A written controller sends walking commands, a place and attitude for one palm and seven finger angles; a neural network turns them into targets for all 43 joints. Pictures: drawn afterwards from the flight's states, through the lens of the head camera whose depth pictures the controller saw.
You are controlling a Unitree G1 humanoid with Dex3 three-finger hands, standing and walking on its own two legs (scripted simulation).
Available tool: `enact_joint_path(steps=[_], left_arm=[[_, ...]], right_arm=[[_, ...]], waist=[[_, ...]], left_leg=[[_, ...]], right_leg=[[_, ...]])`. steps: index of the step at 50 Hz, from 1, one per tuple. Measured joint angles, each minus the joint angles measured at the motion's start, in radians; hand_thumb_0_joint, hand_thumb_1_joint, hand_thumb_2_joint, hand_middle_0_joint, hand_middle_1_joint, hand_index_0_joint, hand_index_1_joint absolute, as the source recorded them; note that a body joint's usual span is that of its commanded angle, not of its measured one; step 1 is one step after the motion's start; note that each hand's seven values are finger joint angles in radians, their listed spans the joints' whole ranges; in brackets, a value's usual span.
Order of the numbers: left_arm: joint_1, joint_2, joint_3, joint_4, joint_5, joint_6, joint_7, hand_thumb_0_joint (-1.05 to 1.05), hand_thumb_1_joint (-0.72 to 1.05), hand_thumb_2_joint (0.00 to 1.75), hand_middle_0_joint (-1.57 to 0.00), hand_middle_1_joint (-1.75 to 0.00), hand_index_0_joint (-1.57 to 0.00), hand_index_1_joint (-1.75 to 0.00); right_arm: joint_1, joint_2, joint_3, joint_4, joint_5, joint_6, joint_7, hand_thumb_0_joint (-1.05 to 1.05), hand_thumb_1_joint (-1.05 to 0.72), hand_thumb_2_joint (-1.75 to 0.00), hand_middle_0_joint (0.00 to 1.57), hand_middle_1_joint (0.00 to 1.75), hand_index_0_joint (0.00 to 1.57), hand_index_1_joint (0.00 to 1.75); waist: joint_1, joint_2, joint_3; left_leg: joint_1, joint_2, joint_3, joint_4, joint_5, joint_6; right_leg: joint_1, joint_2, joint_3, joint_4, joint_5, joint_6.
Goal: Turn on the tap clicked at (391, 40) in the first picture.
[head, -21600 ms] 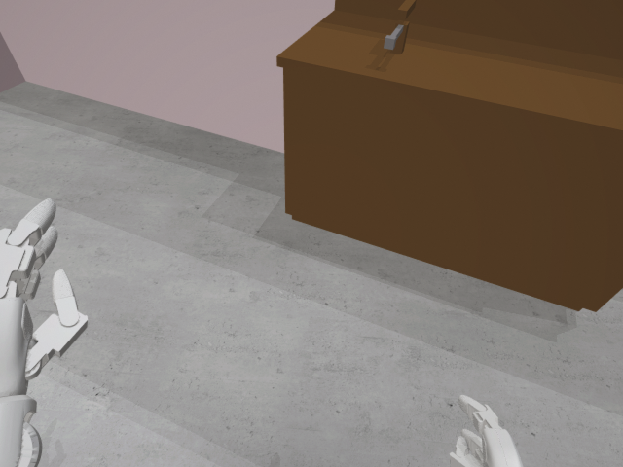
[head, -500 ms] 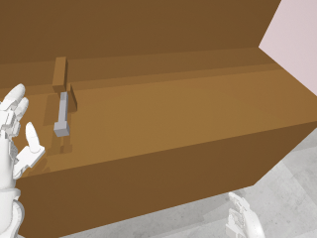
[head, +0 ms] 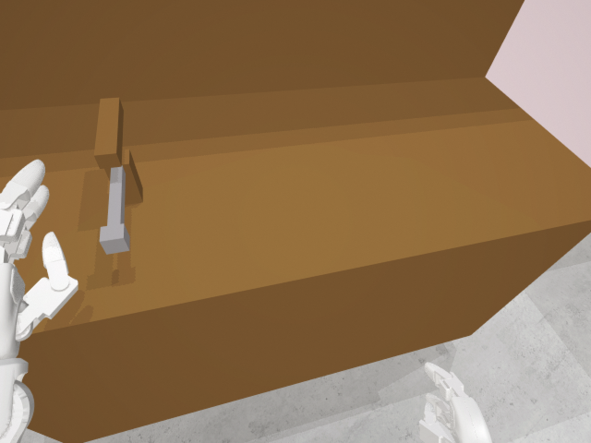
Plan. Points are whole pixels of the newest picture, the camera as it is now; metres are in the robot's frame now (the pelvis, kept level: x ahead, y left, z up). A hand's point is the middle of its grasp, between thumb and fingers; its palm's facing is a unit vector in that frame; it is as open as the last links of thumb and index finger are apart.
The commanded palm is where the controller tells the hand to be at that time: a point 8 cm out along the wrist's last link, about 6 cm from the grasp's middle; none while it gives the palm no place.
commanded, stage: look again from close up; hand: left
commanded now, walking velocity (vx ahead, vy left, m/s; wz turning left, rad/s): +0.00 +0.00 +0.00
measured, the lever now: (115, 239) +0.33 +0.27 +0.08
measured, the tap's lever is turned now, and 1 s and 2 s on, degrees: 0 0 0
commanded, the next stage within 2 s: turn the palm inward beside the body in 0.20 s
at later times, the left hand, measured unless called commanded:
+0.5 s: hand (51, 247) +0.24 +0.27 +0.19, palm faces +0.43 -0.85 -0.30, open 7.4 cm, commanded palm +0.16 +0.28 +0.17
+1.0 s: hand (123, 307) +0.20 +0.20 +0.15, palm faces +0.49 -0.82 -0.31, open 7.4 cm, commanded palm +0.14 +0.24 +0.16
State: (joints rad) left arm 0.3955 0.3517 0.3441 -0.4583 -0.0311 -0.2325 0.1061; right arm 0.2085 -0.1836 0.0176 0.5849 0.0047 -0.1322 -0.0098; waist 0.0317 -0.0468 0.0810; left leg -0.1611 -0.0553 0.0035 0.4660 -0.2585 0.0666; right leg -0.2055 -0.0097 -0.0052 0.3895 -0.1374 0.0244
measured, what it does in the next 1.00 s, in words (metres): shifts its weight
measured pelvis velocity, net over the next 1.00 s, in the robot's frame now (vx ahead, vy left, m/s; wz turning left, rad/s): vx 0.01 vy -0.08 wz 0.09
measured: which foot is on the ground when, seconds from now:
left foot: down 0.00-1.00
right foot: down 0.00-1.00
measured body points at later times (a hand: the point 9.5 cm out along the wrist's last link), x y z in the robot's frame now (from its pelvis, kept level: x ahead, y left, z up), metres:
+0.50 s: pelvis -0.01 -0.01 -0.01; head -0.01 -0.02 +0.44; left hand +0.21 +0.31 +0.20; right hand +0.19 -0.22 -0.08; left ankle +0.00 +0.07 -0.74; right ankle +0.04 -0.14 -0.74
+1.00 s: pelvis +0.01 -0.08 -0.02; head +0.00 -0.11 +0.43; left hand +0.17 +0.24 +0.17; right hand +0.22 -0.30 -0.11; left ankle +0.00 +0.07 -0.74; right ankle +0.04 -0.14 -0.74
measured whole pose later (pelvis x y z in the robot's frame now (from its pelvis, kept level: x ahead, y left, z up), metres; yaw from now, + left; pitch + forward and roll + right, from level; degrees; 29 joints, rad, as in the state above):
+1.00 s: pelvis +0.01 -0.08 -0.02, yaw +5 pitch +1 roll +0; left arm 0.34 0.38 0.36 -0.36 -0.19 -0.02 0.06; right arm 0.16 -0.25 0.00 0.68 0.02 -0.13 -0.08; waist 0.06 0.05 -0.05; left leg -0.36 0.00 -0.10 0.70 -0.37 -0.03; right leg -0.40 0.05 -0.09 0.69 -0.32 -0.07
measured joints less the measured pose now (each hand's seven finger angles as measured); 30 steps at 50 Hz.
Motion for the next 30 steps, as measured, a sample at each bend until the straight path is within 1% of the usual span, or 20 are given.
enact_joint_path(steps=[8,15,16,17,18,19,20,21,22,23,24,25,27,29,30], left_arm=[[0.010,0.009,0.005,-0.010,-0.001,-0.003,0.000,0.02,0.89,0.90,-0.21,-0.30,-0.21,-0.30],[0.006,0.000,-0.001,-0.004,0.001,0.004,0.002,0.02,0.89,0.90,-0.21,-0.30,-0.21,-0.30],[-0.034,0.036,-0.013,0.001,0.012,0.007,0.002,0.02,0.89,0.90,-0.21,-0.30,-0.21,-0.30],[-0.113,0.094,-0.012,0.029,0.046,0.010,-0.016,0.02,0.89,0.90,-0.21,-0.30,-0.21,-0.30],[-0.197,0.137,-0.007,0.075,0.038,0.025,-0.033,0.02,0.89,0.90,-0.21,-0.30,-0.21,-0.30],[-0.267,0.149,0.009,0.113,0.004,0.065,-0.053,0.02,0.89,0.90,-0.21,-0.30,-0.21,-0.30],[-0.317,0.145,0.035,0.143,-0.039,0.111,-0.073,0.02,0.89,0.90,-0.21,-0.30,-0.21,-0.30],[-0.343,0.130,0.061,0.166,-0.078,0.159,-0.088,0.02,0.89,0.90,-0.21,-0.30,-0.21,-0.30],[-0.350,0.109,0.080,0.181,-0.100,0.206,-0.099,0.02,0.89,0.90,-0.21,-0.30,-0.21,-0.30],[-0.341,0.087,0.085,0.183,-0.107,0.245,-0.106,0.02,0.89,0.90,-0.21,-0.30,-0.21,-0.30],[-0.315,0.068,0.079,0.175,-0.101,0.273,-0.111,0.02,0.90,0.90,-0.20,-0.30,-0.20,-0.30],[-0.275,0.052,0.063,0.158,-0.090,0.289,-0.113,0.02,0.90,0.90,-0.20,-0.30,-0.20,-0.30],[-0.179,0.025,0.016,0.107,-0.073,0.288,-0.108,0.02,0.90,0.90,-0.20,-0.30,-0.20,-0.30],[-0.097,0.004,-0.027,0.069,-0.075,0.243,-0.092,0.02,0.90,0.90,-0.20,-0.30,-0.20,-0.30],[-0.068,-0.002,-0.040,0.057,-0.078,0.214,-0.078,0.02,0.90,0.90,-0.20,-0.30,-0.20,-0.30]], right_arm=[[-0.007,0.002,-0.001,-0.007,0.002,0.004,0.000,0.02,-0.90,-0.89,0.20,0.30,0.20,0.30],[-0.005,-0.003,-0.004,-0.009,0.003,0.007,-0.001,0.01,-0.90,-0.89,0.20,0.30,0.20,0.30],[0.018,-0.019,0.023,-0.045,0.019,0.017,-0.028,0.01,-0.90,-0.89,0.20,0.30,0.20,0.30],[0.042,-0.025,0.031,-0.062,-0.002,0.012,-0.039,0.01,-0.90,-0.89,0.20,0.30,0.20,0.30],[0.051,-0.028,0.033,-0.057,-0.018,0.010,-0.031,0.01,-0.90,-0.89,0.20,0.30,0.20,0.30],[0.044,-0.034,0.036,-0.037,-0.029,0.011,-0.014,0.01,-0.90,-0.89,0.20,0.30,0.20,0.30],[0.030,-0.039,0.040,-0.011,-0.035,0.012,0.000,0.01,-0.90,-0.89,0.20,0.30,0.20,0.30],[0.015,-0.043,0.043,0.011,-0.029,0.016,0.012,0.01,-0.90,-0.89,0.20,0.30,0.20,0.30],[0.002,-0.047,0.043,0.025,-0.025,0.019,0.023,0.01,-0.90,-0.89,0.20,0.30,0.20,0.30],[-0.008,-0.052,0.042,0.030,-0.021,0.022,0.032,0.01,-0.90,-0.89,0.21,0.30,0.20,0.30],[-0.018,-0.056,0.040,0.029,-0.018,0.025,0.039,0.02,-0.90,-0.89,0.21,0.30,0.20,0.30],[-0.027,-0.059,0.038,0.022,-0.018,0.028,0.045,0.02,-0.90,-0.89,0.21,0.30,0.20,0.30],[-0.045,-0.058,0.035,0.003,-0.016,0.035,0.046,0.02,-0.90,-0.89,0.21,0.30,0.20,0.30],[-0.054,-0.050,0.028,-0.010,-0.022,0.033,0.036,0.02,-0.90,-0.89,0.21,0.30,0.20,0.30],[-0.056,-0.045,0.025,-0.013,-0.025,0.030,0.028,0.02,-0.90,-0.89,0.21,0.30,0.20,0.30]], waist=[[-0.002,0.001,-0.005],[0.005,0.005,-0.006],[0.008,0.012,-0.005],[0.021,0.007,-0.003],[0.029,0.004,-0.009],[0.034,0.007,-0.016],[0.037,0.012,-0.025],[0.039,0.019,-0.038],[0.036,0.028,-0.052],[0.031,0.039,-0.064],[0.024,0.048,-0.074],[0.016,0.054,-0.081],[0.004,0.057,-0.085],[0.000,0.049,-0.089],[0.002,0.043,-0.091]], left_leg=[[-0.001,-0.001,-0.003,0.001,0.000,0.000],[0.001,-0.003,-0.006,-0.002,0.003,0.000],[-0.019,-0.002,-0.019,0.018,-0.001,0.000],[-0.034,-0.012,-0.033,0.035,-0.004,-0.001],[-0.047,-0.023,-0.045,0.044,-0.003,-0.006],[-0.053,-0.028,-0.051,0.049,-0.001,-0.011],[-0.053,-0.029,-0.049,0.046,0.001,-0.015],[-0.051,-0.028,-0.042,0.041,0.003,-0.018],[-0.051,-0.027,-0.034,0.038,0.003,-0.018],[-0.055,-0.026,-0.028,0.041,0.002,-0.016],[-0.062,-0.025,-0.024,0.048,-0.001,-0.015],[-0.072,-0.024,-0.019,0.058,-0.006,-0.014],[-0.092,-0.021,-0.010,0.084,-0.018,-0.017],[-0.115,-0.017,-0.007,0.115,-0.032,-0.025],[-0.128,-0.013,-0.009,0.133,-0.040,-0.030]], right_leg=[[0.002,-0.001,-0.003,-0.001,0.001,0.001],[0.002,-0.003,-0.006,0.000,0.000,0.000],[-0.012,0.006,-0.004,0.025,-0.029,0.008],[-0.023,0.006,0.002,0.054,-0.044,-0.012],[-0.037,-0.001,-0.002,0.074,-0.040,-0.028],[-0.046,-0.006,-0.006,0.088,-0.046,-0.031],[-0.051,-0.007,-0.004,0.097,-0.052,-0.031],[-0.058,-0.006,0.004,0.104,-0.057,-0.033],[-0.064,-0.005,0.011,0.110,-0.059,-0.033],[-0.071,-0.004,0.016,0.116,-0.060,-0.029],[-0.080,-0.002,0.020,0.125,-0.063,-0.026],[-0.093,-0.001,0.023,0.138,-0.067,-0.023],[-0.122,0.003,0.031,0.176,-0.081,-0.025],[-0.152,0.008,0.033,0.217,-0.098,-0.031],[-0.165,0.011,0.030,0.236,-0.107,-0.034]])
